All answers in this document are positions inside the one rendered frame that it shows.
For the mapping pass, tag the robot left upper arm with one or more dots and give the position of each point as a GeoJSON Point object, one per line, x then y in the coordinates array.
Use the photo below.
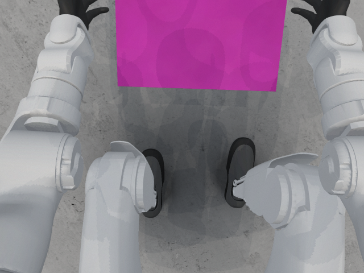
{"type": "Point", "coordinates": [36, 169]}

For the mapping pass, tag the left robot shin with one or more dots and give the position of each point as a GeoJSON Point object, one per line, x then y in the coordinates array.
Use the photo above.
{"type": "Point", "coordinates": [119, 146]}

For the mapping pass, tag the carton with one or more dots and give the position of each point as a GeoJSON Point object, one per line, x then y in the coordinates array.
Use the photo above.
{"type": "Point", "coordinates": [199, 44]}

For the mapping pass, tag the right robot foot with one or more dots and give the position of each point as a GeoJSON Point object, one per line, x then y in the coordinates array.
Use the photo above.
{"type": "Point", "coordinates": [241, 158]}

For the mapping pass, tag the left robot forearm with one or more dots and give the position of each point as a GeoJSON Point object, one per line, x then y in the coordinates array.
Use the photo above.
{"type": "Point", "coordinates": [57, 87]}

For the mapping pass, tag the robot right hand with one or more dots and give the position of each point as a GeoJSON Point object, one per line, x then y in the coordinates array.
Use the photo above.
{"type": "Point", "coordinates": [324, 9]}

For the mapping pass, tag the robot left hand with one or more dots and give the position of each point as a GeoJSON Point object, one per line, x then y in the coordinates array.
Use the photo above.
{"type": "Point", "coordinates": [78, 8]}

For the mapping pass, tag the robot right upper arm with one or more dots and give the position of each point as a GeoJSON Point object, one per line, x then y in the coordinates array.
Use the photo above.
{"type": "Point", "coordinates": [341, 173]}

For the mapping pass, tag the right robot forearm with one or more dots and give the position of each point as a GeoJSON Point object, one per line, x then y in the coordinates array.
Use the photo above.
{"type": "Point", "coordinates": [337, 60]}

